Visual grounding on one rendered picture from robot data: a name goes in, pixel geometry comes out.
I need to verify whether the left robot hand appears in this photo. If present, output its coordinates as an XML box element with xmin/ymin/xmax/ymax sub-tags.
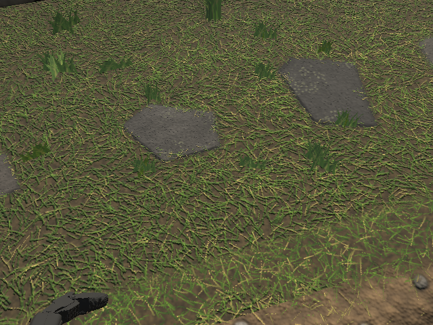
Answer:
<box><xmin>29</xmin><ymin>292</ymin><xmax>108</xmax><ymax>325</ymax></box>

